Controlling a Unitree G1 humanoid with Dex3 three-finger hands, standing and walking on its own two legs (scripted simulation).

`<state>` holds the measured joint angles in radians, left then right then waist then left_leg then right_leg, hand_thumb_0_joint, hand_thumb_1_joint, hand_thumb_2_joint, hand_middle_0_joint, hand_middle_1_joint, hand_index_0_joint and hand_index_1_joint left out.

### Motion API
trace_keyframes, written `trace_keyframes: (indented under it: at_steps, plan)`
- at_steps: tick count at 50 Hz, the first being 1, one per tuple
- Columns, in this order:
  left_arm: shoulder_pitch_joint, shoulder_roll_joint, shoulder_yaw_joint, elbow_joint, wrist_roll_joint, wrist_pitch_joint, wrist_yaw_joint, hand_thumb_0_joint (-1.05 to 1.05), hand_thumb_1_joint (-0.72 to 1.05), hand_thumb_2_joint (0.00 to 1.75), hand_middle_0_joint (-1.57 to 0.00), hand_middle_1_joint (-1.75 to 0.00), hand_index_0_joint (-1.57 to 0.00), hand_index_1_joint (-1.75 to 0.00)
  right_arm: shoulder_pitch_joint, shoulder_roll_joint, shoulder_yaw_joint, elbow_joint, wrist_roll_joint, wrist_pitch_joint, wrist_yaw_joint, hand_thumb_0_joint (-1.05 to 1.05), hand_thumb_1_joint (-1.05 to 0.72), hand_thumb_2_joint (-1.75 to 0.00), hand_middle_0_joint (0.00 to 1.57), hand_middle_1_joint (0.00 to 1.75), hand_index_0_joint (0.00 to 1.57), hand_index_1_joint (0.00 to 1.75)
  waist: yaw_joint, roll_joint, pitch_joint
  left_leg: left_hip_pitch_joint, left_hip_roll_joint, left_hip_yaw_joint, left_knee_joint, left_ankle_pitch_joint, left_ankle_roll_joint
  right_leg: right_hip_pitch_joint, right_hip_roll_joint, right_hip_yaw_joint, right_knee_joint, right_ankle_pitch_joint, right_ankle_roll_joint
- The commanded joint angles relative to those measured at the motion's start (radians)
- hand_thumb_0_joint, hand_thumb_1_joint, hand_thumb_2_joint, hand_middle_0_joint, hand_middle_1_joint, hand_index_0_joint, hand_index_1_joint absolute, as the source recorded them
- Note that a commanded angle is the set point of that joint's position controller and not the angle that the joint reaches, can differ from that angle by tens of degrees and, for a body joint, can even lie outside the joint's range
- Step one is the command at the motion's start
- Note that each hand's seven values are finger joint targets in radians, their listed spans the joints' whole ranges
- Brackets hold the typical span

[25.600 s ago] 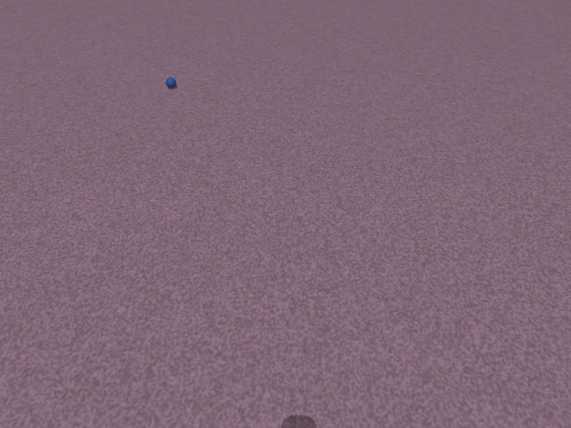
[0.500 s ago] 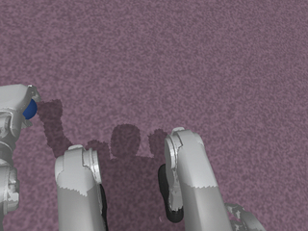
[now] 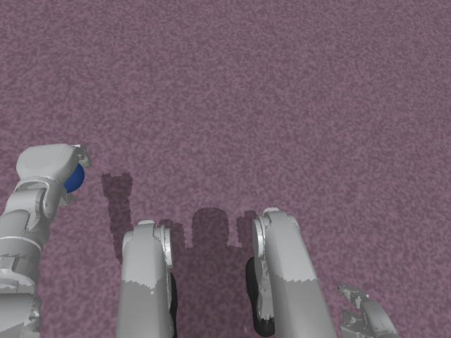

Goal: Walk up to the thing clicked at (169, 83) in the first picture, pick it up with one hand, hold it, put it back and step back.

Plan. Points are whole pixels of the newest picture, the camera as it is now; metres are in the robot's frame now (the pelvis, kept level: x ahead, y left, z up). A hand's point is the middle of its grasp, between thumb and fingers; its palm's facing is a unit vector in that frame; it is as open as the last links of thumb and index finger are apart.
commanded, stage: lift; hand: left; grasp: from above
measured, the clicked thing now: (64, 175) +0.42 +0.29 -0.13
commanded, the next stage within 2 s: hold in 1.10 s
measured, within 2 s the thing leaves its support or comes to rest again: neither
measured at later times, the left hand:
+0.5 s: hand (1, 167) +0.36 +0.26 +0.09, palm faces -0.42 -0.09 -0.90, open 8.5 cm
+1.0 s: hand out of the picture +0.37 +0.24 +0.20, palm faces -0.44 -0.10 -0.89, open 8.5 cm
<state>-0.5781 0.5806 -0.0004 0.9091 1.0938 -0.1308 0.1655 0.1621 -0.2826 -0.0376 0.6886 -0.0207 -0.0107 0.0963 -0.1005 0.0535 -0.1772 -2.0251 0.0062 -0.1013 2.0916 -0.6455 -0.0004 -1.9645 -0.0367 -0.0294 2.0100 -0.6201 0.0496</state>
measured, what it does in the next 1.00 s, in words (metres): rises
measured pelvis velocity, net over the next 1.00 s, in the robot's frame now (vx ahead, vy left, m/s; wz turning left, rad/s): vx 0.06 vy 0.00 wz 0.04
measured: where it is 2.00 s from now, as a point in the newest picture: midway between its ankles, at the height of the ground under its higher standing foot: (214, 318)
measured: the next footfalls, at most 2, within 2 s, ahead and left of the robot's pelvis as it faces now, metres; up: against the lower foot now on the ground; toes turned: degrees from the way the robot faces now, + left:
none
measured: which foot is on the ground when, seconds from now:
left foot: down 0.00-1.00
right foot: down 0.00-1.00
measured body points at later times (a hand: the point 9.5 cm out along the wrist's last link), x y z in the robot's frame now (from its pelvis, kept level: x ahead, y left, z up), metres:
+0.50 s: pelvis +0.02 +0.00 +0.17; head +0.13 +0.01 +0.61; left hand +0.37 +0.26 +0.14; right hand +0.16 -0.26 +0.05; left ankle +0.09 +0.12 -0.40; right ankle +0.11 -0.15 -0.40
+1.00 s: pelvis +0.06 +0.00 +0.28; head +0.12 +0.00 +0.73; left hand +0.38 +0.24 +0.26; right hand +0.16 -0.27 +0.16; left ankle +0.09 +0.12 -0.40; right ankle +0.11 -0.15 -0.40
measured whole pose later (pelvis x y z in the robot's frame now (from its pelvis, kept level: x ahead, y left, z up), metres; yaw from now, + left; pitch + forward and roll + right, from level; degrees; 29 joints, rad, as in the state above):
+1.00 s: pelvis +0.06 +0.00 +0.28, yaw +2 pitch +12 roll -1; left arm -0.31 0.38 -0.17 0.80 1.00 0.04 0.14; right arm 0.25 -0.25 -0.03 0.74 0.04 -0.01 -0.05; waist -0.05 0.03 -0.09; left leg -0.76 0.04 0.00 0.97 -0.42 -0.01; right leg -0.75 -0.03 0.00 0.93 -0.38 0.03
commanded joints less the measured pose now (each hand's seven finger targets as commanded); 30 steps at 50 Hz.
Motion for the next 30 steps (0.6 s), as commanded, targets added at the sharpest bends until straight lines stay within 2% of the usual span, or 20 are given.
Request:
trace_keyframes:
  at_steps: [1,2,3,4,7,9,10,11,14,15,17,19,21,22,24,25,28,30]
  plan:
    - [-0.274,0.246,0.066,-0.287,-0.043,0.022,0.027,0.00,0.56,0.70,-0.94,-0.72,-0.97,-0.70,0.116,-0.194,-0.084,-0.076,0.010,-0.012,-0.032,0.00,-0.92,-0.91,0.20,0.30,0.20,0.30,-0.012,0.146,-0.616,0.577,-0.018,0.036,-0.390,0.039,0.022,0.358,0.045,-0.062,-0.295,0.081,-0.078]
    - [-0.255,0.237,0.063,-0.310,-0.044,0.028,0.024,0.00,0.54,0.70,-0.93,-0.74,-0.95,-0.71,0.114,-0.192,-0.086,-0.079,0.014,-0.010,-0.037,0.00,-0.92,-0.91,0.20,0.30,0.20,0.30,-0.008,0.147,-0.626,0.588,-0.021,0.047,-0.397,0.054,0.023,0.385,0.043,-0.055,-0.319,0.090,-0.078]
    - [-0.233,0.253,0.077,-0.319,-0.047,0.035,0.022,0.00,0.55,0.71,-0.94,-0.74,-0.96,-0.72,0.105,-0.190,-0.086,-0.083,0.017,-0.008,-0.042,0.00,-0.92,-0.91,0.20,0.30,0.20,0.30,-0.001,0.139,-0.631,0.608,-0.022,0.045,-0.418,0.045,0.022,0.408,0.045,-0.052,-0.333,0.079,-0.077]
    - [-0.204,0.230,0.054,-0.309,-0.051,0.043,0.014,0.00,0.56,0.72,-0.94,-0.76,-0.97,-0.73,0.095,-0.184,-0.083,-0.088,0.018,-0.007,-0.046,0.00,-0.92,-0.91,0.20,0.30,0.20,0.30,-0.004,0.124,-0.600,0.611,-0.019,0.047,-0.438,0.035,0.023,0.429,0.047,-0.050,-0.355,0.072,-0.076]
    - [-0.165,0.220,0.053,-0.366,-0.067,0.067,0.005,0.00,0.57,0.70,-0.94,-0.76,-0.97,-0.73,0.078,-0.174,-0.081,-0.098,0.027,-0.002,-0.064,0.00,-0.92,-0.91,0.20,0.30,0.20,0.30,0.010,0.120,-0.587,0.677,-0.016,0.048,-0.508,0.025,0.021,0.499,0.050,-0.042,-0.421,0.063,-0.073]
    - [-0.147,0.187,0.030,-0.395,-0.073,0.081,-0.003,0.00,0.56,0.68,-0.93,-0.74,-0.96,-0.71,0.074,-0.166,-0.076,-0.099,0.032,-0.001,-0.073,0.00,-0.92,-0.91,0.20,0.30,0.20,0.30,0.007,0.126,-0.574,0.730,-0.012,0.041,-0.558,0.050,0.016,0.535,0.049,-0.044,-0.448,0.093,-0.073]
    - [-0.129,0.204,0.047,-0.412,-0.081,0.090,-0.005,0.00,0.56,0.69,-0.93,-0.75,-0.96,-0.72,0.065,-0.168,-0.075,-0.102,0.038,0.001,-0.079,0.00,-0.92,-0.91,0.20,0.30,0.20,0.30,0.019,0.116,-0.576,0.758,-0.010,0.033,-0.590,0.043,0.016,0.560,0.049,-0.045,-0.469,0.086,-0.071]
    - [-0.119,0.176,0.023,-0.418,-0.082,0.097,-0.008,0.00,0.55,0.69,-0.93,-0.74,-0.95,-0.71,0.067,-0.165,-0.074,-0.100,0.040,0.002,-0.086,0.00,-0.92,-0.91,0.20,0.30,0.20,0.30,0.010,0.117,-0.557,0.788,-0.007,0.032,-0.614,0.047,0.013,0.569,0.049,-0.043,-0.492,0.091,-0.070]
    - [-0.092,0.171,0.023,-0.445,-0.096,0.112,-0.013,0.00,0.54,0.66,-0.91,-0.74,-0.94,-0.71,0.050,-0.153,-0.066,-0.098,0.045,0.001,-0.102,0.00,-0.92,-0.91,0.20,0.30,0.20,0.30,0.011,0.096,-0.512,0.838,-0.002,0.034,-0.677,0.034,0.014,0.644,0.051,-0.035,-0.561,0.082,-0.067]
    - [-0.071,0.139,-0.006,-0.435,-0.094,0.119,-0.018,0.00,0.53,0.64,-0.91,-0.72,-0.94,-0.69,0.051,-0.144,-0.063,-0.098,0.049,0.001,-0.107,0.00,-0.92,-0.91,0.20,0.30,0.20,0.30,0.007,0.085,-0.503,0.864,-0.004,0.044,-0.693,0.055,0.014,0.675,0.052,-0.031,-0.587,0.094,-0.068]
    - [-0.069,0.165,0.016,-0.487,-0.104,0.127,-0.020,0.00,0.54,0.66,-0.92,-0.73,-0.94,-0.70,0.053,-0.143,-0.061,-0.100,0.053,0.001,-0.117,0.00,-0.92,-0.91,0.20,0.30,0.20,0.30,0.019,0.090,-0.506,0.914,-0.003,0.052,-0.736,0.071,0.014,0.741,0.052,-0.020,-0.643,0.103,-0.066]
    - [-0.038,0.128,-0.016,-0.468,-0.107,0.135,-0.026,0.00,0.52,0.67,-0.90,-0.73,-0.93,-0.71,0.048,-0.130,-0.053,-0.096,0.057,-0.001,-0.128,0.00,-0.92,-0.91,0.20,0.30,0.20,0.30,0.017,0.068,-0.472,0.962,-0.003,0.059,-0.777,0.100,0.013,0.798,0.055,-0.017,-0.693,0.125,-0.066]
    - [-0.019,0.126,-0.009,-0.457,-0.104,0.141,-0.027,0.00,0.52,0.68,-0.90,-0.73,-0.92,-0.71,0.049,-0.130,-0.051,-0.084,0.060,-0.004,-0.139,0.00,-0.92,-0.91,0.20,0.30,0.20,0.30,0.017,0.063,-0.415,0.998,0.003,0.051,-0.830,0.104,0.009,0.830,0.056,-0.011,-0.734,0.125,-0.067]
    - [-0.045,0.135,-0.010,-0.452,-0.103,0.141,-0.027,0.00,0.50,0.67,-0.88,-0.74,-0.91,-0.71,0.051,-0.125,-0.048,-0.081,0.060,-0.005,-0.143,0.00,-0.92,-0.91,0.20,0.30,0.20,0.30,0.024,0.061,-0.407,1.027,0.004,0.051,-0.855,0.112,0.009,0.856,0.058,-0.010,-0.756,0.129,-0.067]
    - [-0.027,0.108,-0.032,-0.427,-0.099,0.145,-0.027,0.00,0.52,0.69,-0.89,-0.76,-0.92,-0.73,0.052,-0.116,-0.046,-0.081,0.062,-0.010,-0.151,0.00,-0.92,-0.91,0.20,0.30,0.20,0.30,0.018,0.031,-0.374,1.050,0.001,0.060,-0.887,0.125,0.012,0.908,0.060,0.001,-0.817,0.133,-0.068]
    - [-0.028,0.118,-0.021,-0.409,-0.104,0.145,-0.026,0.00,0.53,0.68,-0.89,-0.76,-0.92,-0.73,0.054,-0.118,-0.045,-0.077,0.063,-0.014,-0.153,0.00,-0.92,-0.91,0.20,0.30,0.20,0.30,0.022,0.029,-0.343,1.058,0.003,0.060,-0.914,0.115,0.011,0.934,0.059,0.004,-0.840,0.125,-0.066]
    - [0.001,0.066,-0.056,-0.366,-0.109,0.151,-0.033,0.00,0.53,0.69,-0.90,-0.74,-0.93,-0.72,0.059,-0.114,-0.044,-0.071,0.063,-0.023,-0.159,0.00,-0.91,-0.91,0.20,0.30,0.20,0.30,0.029,0.020,-0.319,1.137,0.006,0.060,-0.980,0.150,0.007,0.996,0.061,0.008,-0.907,0.154,-0.068]
    - [-0.007,0.059,-0.064,-0.373,-0.109,0.150,-0.034,0.00,0.53,0.68,-0.88,-0.77,-0.92,-0.73,0.069,-0.111,-0.045,-0.071,0.064,-0.029,-0.163,0.00,-0.92,-0.91,0.20,0.30,0.20,0.30,0.027,0.024,-0.322,1.178,0.005,0.065,-1.011,0.194,0.005,1.056,0.065,0.013,-0.947,0.193,-0.068]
